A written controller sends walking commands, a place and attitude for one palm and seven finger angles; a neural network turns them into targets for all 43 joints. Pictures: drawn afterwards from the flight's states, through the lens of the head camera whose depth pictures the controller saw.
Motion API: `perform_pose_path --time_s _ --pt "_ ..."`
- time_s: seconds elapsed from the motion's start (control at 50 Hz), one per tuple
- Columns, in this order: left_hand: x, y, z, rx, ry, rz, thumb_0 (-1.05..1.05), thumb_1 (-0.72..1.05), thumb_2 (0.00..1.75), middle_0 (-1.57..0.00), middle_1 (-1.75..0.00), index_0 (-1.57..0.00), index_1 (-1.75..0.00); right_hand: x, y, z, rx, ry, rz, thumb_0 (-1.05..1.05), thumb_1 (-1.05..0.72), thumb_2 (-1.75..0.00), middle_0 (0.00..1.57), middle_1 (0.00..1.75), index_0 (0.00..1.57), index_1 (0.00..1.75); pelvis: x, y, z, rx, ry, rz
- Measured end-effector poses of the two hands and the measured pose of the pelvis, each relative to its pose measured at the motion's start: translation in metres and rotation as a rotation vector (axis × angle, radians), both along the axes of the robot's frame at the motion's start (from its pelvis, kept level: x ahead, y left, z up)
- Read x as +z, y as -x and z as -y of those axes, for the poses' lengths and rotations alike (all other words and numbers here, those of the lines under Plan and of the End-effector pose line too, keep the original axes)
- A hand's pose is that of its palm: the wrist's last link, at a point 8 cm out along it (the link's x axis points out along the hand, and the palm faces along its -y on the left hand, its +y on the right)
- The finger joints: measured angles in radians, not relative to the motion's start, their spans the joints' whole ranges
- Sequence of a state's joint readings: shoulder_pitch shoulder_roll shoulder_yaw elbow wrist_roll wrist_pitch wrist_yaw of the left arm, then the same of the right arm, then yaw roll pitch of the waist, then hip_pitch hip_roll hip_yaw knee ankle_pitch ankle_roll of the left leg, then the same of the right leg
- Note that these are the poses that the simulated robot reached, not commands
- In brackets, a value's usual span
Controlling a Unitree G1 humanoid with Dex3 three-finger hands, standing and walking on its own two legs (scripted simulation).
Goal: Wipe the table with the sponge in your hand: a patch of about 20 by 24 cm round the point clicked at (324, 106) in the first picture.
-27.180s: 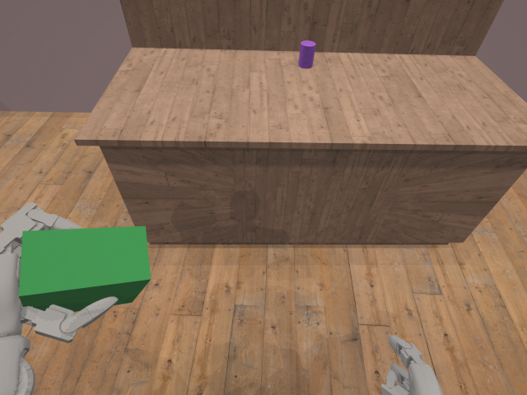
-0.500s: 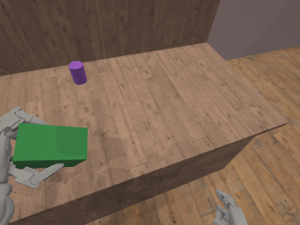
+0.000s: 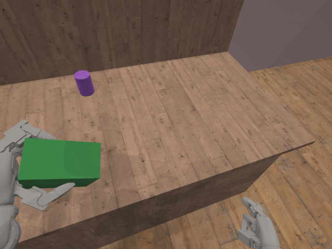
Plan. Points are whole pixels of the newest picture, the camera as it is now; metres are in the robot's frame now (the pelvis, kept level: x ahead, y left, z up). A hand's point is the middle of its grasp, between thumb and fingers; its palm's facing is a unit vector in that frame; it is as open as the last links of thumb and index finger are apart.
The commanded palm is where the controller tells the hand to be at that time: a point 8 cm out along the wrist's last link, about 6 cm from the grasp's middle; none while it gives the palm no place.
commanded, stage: come to a stop and stand still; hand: left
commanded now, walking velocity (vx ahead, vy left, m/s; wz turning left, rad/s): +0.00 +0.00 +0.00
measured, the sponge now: (71, 166) +0.23 +0.21 +0.12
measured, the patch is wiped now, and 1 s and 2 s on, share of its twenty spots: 0.00 0.00 0.00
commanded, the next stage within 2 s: look again from close up in 0.96 s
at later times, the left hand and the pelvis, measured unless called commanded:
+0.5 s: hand (61, 167) +0.22 +0.22 +0.14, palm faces +0.20 -0.88 -0.43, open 10.3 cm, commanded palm +0.17 +0.28 +0.17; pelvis +0.00 +0.00 +0.00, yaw -2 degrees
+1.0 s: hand (42, 162) +0.23 +0.26 +0.14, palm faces +0.33 -0.87 -0.38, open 10.3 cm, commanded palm +0.16 +0.28 +0.17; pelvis +0.00 +0.01 +0.00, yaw -1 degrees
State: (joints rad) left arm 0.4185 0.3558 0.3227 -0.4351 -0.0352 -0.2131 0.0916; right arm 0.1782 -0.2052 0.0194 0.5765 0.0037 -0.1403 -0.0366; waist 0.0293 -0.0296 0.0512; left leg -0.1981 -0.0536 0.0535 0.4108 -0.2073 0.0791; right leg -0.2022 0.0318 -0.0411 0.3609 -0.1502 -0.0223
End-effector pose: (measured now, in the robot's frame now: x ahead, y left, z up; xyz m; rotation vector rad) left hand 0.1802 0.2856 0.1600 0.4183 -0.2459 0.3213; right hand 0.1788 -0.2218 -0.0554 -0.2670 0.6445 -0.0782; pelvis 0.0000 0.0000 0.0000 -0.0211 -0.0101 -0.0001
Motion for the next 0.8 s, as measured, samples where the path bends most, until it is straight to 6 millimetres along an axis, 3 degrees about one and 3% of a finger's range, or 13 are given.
perform_pose_path --time_s 0.2,0.26,0.32,0.38,0.48,0.56,0.62,0.68,0.74,0.8 --pt "0.009 -0.001 0.006 -0.009 -0.033 0.002 -0.02 -0.53 1.03 -0.71 -1.32 -0.74 -1.31 -0.006 0.006 0.006 -0.013 -0.014 -0.026 0.01 -0.91 -0.90 0.20 0.30 0.20 0.30 0.000 -0.002 0.006 0.005 0.000 -0.006" --pt "0.043 -0.014 -0.015 0.011 -0.263 0.103 -0.02 -0.53 1.03 -0.71 -1.31 -0.74 -1.31 -0.014 0.012 0.006 0.053 0.012 -0.061 0.01 -0.91 -0.90 0.20 0.30 0.20 0.30 -0.004 0.007 0.011 0.027 0.005 -0.014" --pt "0.068 -0.023 -0.038 0.089 -0.266 0.217 -0.02 -0.53 1.03 -0.71 -1.31 -0.74 -1.31 -0.024 0.021 0.006 0.065 -0.015 -0.109 0.01 -0.91 -0.90 0.20 0.30 0.20 0.30 -0.005 0.014 0.013 0.014 0.000 -0.016" --pt "0.059 -0.023 -0.029 0.064 -0.188 0.182 -0.01 -0.53 1.03 -0.71 -1.32 -0.73 -1.31 -0.028 0.032 0.008 0.005 -0.075 -0.099 0.01 -0.91 -0.90 0.20 0.30 0.20 0.30 -0.004 0.011 0.006 -0.016 -0.003 -0.017" --pt "0.005 -0.013 0.017 -0.119 -0.069 -0.042 -0.01 -0.52 1.03 -0.70 -1.32 -0.73 -1.32 -0.030 0.047 0.008 -0.075 -0.095 -0.100 0.01 -0.91 -0.90 0.20 0.30 0.20 0.30 -0.003 0.003 -0.002 -0.031 -0.009 -0.005" --pt "-0.020 -0.007 0.014 -0.135 -0.060 -0.123 -0.01 -0.53 1.03 -0.71 -1.32 -0.73 -1.31 -0.025 0.050 0.005 -0.072 -0.053 -0.122 0.01 -0.91 -0.90 0.20 0.30 0.20 0.30 -0.004 0.003 0.002 -0.017 -0.012 0.000" --pt "-0.012 -0.007 -0.003 -0.080 -0.091 -0.076 -0.02 -0.53 1.03 -0.71 -1.32 -0.74 -1.31 -0.021 0.044 0.003 -0.030 -0.023 -0.120 0.02 -0.91 -0.90 0.20 0.30 0.20 0.30 -0.005 0.006 0.003 -0.002 -0.008 0.001" --pt "0.011 -0.005 -0.013 -0.032 -0.126 0.024 -0.02 -0.53 1.03 -0.71 -1.32 -0.74 -1.31 -0.019 0.032 -0.001 0.013 -0.014 -0.095 0.02 -0.91 -0.90 0.20 0.30 0.20 0.30 -0.005 0.006 0.002 0.005 -0.002 0.004" --pt "0.031 -0.001 -0.012 -0.027 -0.137 0.118 -0.02 -0.52 1.03 -0.71 -1.32 -0.73 -1.32 -0.015 0.019 -0.007 0.037 -0.022 -0.056 0.02 -0.91 -0.90 0.20 0.30 0.20 0.30 -0.005 0.004 -0.002 0.001 0.001 0.004" --pt "0.035 0.001 -0.008 -0.041 -0.115 0.141 -0.02 -0.52 1.03 -0.70 -1.32 -0.73 -1.32 -0.011 0.007 -0.013 0.039 -0.037 -0.018 0.01 -0.91 -0.90 0.20 0.30 0.20 0.30 -0.004 0.001 -0.005 -0.006 0.001 0.001"
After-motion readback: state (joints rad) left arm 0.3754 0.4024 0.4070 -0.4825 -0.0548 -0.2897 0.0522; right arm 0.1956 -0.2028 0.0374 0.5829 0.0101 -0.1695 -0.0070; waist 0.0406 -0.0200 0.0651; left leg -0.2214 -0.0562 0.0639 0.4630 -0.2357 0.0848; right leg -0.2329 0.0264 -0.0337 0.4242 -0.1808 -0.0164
